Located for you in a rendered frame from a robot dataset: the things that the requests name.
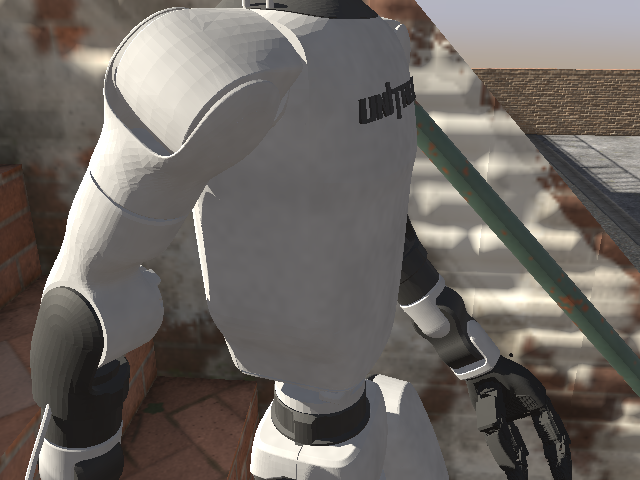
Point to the robot torso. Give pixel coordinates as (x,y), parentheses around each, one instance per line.
(301,247)

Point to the left robot thigh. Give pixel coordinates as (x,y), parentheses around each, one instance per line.
(413,451)

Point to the right robot upper arm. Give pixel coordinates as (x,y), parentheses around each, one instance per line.
(188,93)

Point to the right robot forearm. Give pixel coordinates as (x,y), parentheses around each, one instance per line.
(83,439)

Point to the left robot forearm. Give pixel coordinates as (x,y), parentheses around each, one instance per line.
(439,315)

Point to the left robot upper arm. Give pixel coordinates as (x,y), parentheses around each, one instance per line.
(402,34)

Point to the robot left hand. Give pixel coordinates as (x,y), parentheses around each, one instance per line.
(503,395)

